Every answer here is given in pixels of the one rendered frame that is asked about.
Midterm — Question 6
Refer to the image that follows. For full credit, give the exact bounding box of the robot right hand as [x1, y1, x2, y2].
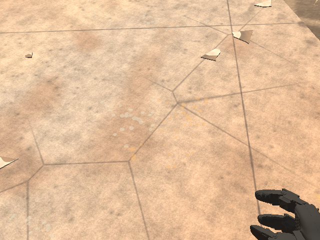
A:
[250, 188, 320, 240]

